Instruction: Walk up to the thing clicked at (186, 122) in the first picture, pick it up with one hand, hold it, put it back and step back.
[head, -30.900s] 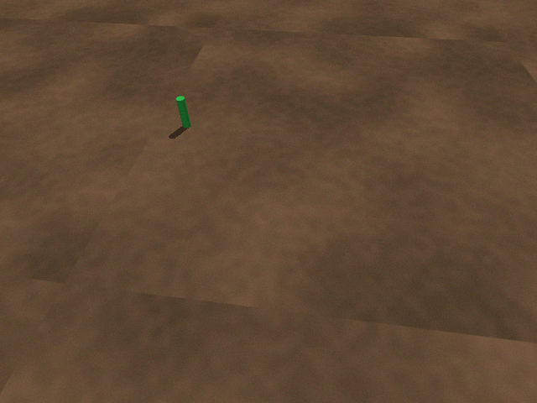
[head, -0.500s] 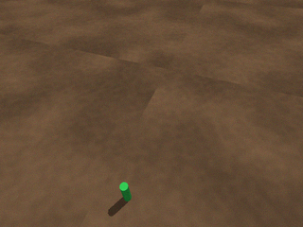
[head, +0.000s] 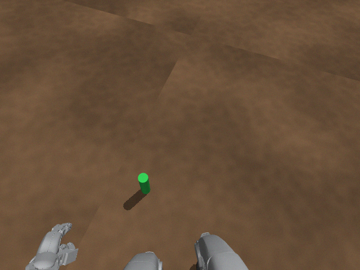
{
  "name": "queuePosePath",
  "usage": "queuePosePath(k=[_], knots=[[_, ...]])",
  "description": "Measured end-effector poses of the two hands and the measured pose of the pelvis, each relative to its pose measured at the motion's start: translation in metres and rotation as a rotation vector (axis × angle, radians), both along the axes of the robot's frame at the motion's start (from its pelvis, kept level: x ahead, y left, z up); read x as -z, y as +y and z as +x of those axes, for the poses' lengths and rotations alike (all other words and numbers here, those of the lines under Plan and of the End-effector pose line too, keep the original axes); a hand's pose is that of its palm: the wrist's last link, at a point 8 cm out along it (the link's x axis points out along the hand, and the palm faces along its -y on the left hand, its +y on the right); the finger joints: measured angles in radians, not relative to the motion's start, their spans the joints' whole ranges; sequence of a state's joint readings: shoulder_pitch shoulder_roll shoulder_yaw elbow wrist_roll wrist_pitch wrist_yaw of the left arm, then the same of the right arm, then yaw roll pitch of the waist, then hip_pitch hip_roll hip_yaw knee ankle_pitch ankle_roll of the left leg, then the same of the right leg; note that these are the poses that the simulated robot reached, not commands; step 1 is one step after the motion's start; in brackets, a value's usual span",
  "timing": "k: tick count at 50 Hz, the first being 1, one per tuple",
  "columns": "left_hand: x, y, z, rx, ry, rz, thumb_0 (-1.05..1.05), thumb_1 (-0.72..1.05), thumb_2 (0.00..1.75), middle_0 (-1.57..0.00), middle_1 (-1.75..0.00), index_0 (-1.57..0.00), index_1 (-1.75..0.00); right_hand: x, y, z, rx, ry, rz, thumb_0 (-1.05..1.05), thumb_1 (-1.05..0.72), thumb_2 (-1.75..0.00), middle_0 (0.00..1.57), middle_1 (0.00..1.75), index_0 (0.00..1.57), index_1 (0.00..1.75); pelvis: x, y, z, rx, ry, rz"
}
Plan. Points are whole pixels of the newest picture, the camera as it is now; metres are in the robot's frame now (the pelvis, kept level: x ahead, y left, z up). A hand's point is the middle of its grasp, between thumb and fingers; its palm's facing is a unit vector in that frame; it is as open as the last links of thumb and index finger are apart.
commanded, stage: step back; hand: left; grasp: from the side
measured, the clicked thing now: (144, 184) +0.49 +0.16 -0.66
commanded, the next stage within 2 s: none
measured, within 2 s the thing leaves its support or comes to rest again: neither
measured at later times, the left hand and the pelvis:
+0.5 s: hand out of the picture +0.02 +0.25 -0.14, palm faces -0.06 -0.92 -0.39, open 7.4 cm; pelvis -0.10 +0.00 +0.00, yaw -4 degrees
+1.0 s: hand out of the picture -0.16 +0.26 -0.16, palm faces -0.11 -0.92 -0.38, open 7.4 cm; pelvis -0.26 -0.01 -0.01, yaw -7 degrees
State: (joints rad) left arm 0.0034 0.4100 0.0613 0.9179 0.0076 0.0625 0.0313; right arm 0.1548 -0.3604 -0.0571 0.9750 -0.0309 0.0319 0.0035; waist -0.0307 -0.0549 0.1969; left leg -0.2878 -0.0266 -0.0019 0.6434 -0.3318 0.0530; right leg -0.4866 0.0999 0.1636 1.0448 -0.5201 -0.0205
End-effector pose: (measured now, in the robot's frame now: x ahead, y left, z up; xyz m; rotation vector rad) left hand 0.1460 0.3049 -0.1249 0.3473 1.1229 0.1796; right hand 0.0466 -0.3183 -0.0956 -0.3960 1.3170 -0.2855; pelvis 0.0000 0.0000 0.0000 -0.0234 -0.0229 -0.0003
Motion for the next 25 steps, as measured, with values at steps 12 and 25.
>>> queuePosePath(k=[12, 25], knots=[[-0.002, -0.008, -0.058, 0.057, 0.058, 0.002, 0.0, 0.91, 0.9, -0.2, -0.3, -0.21, -0.3, 0.008, 0.008, -0.025, 0.013, -0.131, 0.028, 0.01, -0.9, -0.9, 0.21, 0.3, 0.21, 0.31, 0.003, 0.002, -0.043, 0.068, -0.007, 0.008], [-0.026, -0.015, -0.133, 0.028, -0.003, 0.027, 0.0, 0.9, 0.9, -0.2, -0.3, -0.21, -0.3, 0.013, -0.002, -0.073, -0.002, -0.149, 0.057, 0.01, -0.9, -0.9, 0.21, 0.29, 0.21, 0.3, -0.002, -0.004, -0.103, 0.061, -0.013, 0.035]])
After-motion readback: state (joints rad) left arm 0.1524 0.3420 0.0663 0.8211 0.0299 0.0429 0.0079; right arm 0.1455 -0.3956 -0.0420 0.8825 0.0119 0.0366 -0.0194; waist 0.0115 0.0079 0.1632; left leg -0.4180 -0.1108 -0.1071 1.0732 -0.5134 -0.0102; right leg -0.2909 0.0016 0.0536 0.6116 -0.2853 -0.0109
